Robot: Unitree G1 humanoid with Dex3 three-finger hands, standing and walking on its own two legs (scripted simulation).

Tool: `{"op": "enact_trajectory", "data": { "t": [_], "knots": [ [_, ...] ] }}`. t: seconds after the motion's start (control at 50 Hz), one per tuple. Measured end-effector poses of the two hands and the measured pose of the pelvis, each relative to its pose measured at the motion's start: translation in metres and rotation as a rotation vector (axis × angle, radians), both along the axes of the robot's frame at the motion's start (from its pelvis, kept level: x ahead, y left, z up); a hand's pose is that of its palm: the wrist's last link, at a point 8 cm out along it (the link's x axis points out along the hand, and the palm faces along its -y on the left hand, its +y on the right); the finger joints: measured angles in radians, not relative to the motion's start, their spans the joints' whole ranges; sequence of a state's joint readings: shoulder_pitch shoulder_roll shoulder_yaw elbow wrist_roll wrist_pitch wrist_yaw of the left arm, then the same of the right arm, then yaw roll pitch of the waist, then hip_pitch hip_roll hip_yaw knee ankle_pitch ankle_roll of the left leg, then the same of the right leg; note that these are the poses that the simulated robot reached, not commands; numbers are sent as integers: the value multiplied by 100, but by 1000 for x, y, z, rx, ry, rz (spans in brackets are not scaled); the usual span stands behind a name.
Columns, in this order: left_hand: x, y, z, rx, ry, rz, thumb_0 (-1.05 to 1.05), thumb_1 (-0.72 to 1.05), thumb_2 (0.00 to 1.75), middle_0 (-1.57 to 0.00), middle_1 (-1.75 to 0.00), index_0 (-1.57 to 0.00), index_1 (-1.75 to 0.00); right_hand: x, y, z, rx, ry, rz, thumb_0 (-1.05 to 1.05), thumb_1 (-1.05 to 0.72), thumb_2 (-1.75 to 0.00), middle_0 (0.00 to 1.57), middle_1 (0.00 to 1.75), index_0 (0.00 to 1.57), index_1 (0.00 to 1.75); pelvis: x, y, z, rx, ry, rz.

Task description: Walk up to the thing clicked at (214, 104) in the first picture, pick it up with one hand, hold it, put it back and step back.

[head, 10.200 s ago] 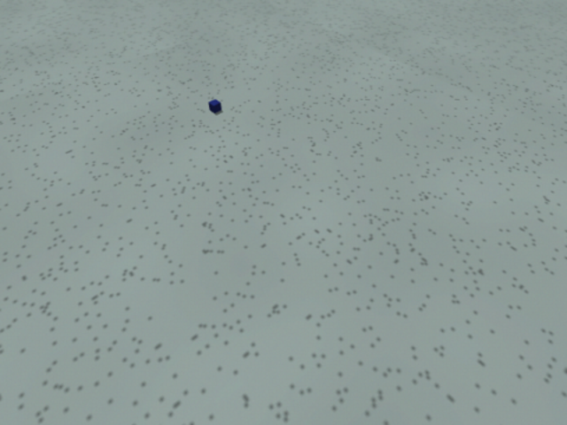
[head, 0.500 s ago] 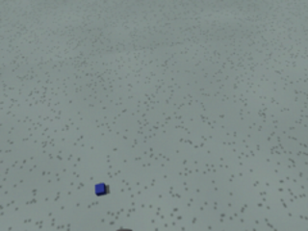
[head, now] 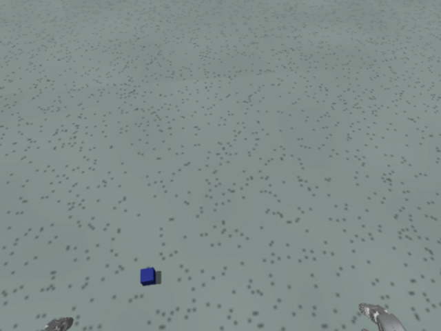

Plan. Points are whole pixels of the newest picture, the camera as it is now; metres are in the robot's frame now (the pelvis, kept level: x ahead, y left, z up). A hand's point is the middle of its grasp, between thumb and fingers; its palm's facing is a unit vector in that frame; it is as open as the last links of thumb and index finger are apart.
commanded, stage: walk up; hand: left
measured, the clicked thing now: (148, 276) +0.43 +0.32 -0.74
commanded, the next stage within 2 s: stand in 0.76 s
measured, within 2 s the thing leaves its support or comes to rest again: neither
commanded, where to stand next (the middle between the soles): +0.02 +0.02 m, yaw +0 degrees
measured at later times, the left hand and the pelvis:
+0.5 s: hand out of the picture +0.06 +0.27 -0.15, palm faces +0.00 -0.94 -0.35, open 7.4 cm; pelvis -0.01 +0.01 +0.01, yaw +0 degrees
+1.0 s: hand out of the picture +0.06 +0.25 -0.14, palm faces -0.02 -0.94 -0.34, open 7.4 cm; pelvis +0.00 +0.00 +0.01, yaw +0 degrees
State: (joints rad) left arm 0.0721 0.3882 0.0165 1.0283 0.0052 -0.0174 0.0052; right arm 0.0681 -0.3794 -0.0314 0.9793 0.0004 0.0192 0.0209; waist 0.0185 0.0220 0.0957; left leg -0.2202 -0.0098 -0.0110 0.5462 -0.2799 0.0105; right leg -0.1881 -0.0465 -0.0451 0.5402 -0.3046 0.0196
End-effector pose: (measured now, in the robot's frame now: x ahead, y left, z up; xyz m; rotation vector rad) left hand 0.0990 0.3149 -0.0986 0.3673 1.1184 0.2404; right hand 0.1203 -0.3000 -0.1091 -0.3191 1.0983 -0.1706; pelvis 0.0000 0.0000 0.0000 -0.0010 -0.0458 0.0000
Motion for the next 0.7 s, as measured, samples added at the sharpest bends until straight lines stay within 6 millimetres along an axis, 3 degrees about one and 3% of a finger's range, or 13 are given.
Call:
{"op": "enact_trajectory", "data": {
  "t": [0.12, 0.44, 0.7],
  "knots": [
    [-11, 4, 0, -8, 22, 10, 1, 91, 89, -21, -30, -20, -30, -5, 6, 3, 6, 22, 6, 1, -90, -90, 21, 30, 21, 30, -3, 4, 4, -1, -4, 2],
    [-41, 0, -11, -63, 88, 28, 1, 91, 89, -21, -30, -20, -30, -46, 14, 6, 0, 113, -36, 1, -90, -90, 21, 30, 21, 30, -11, 12, 11, -9, -5, 4],
    [-48, 3, -7, -48, 89, 41, 1, 91, 89, -21, -30, -20, -30, -47, 15, 4, 6, 105, -33, 1, -90, -90, 21, 30, 21, 30, -13, 11, 11, -10, 3, 13]
  ]
}}
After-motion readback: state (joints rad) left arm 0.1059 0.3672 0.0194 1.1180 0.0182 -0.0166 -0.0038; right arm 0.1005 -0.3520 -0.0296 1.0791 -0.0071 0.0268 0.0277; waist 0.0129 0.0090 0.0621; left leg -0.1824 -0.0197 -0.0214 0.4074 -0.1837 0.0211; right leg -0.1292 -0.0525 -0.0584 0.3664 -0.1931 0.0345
